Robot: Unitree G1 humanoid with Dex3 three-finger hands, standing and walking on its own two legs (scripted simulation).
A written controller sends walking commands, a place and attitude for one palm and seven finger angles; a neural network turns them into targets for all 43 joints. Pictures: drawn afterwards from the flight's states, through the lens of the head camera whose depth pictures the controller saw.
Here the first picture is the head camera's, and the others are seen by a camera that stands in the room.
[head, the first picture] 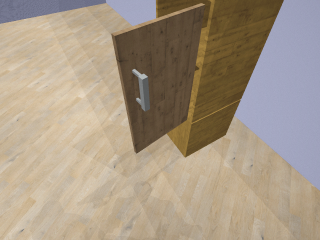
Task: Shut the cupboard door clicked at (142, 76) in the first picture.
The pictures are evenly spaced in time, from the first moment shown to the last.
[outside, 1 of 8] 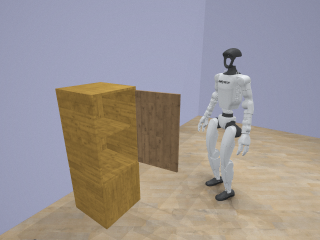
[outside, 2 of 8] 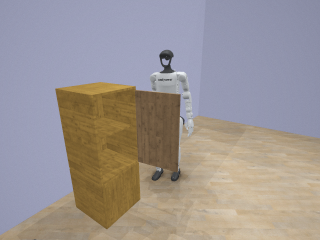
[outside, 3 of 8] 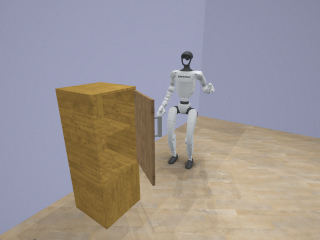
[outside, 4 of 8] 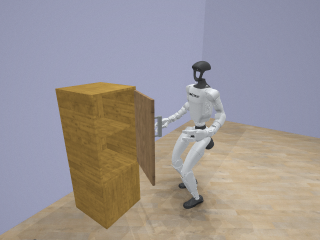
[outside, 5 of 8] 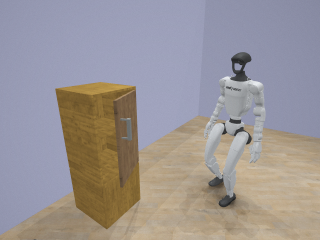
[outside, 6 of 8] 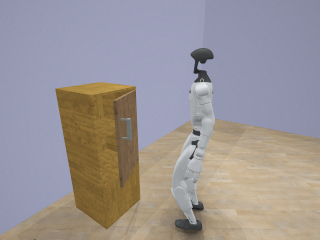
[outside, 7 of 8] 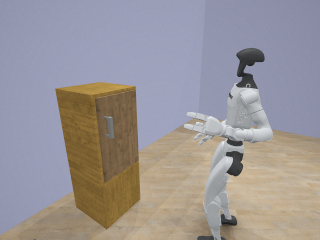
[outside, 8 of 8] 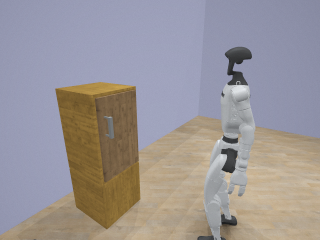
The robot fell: no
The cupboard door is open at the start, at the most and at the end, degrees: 98 98 0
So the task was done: yes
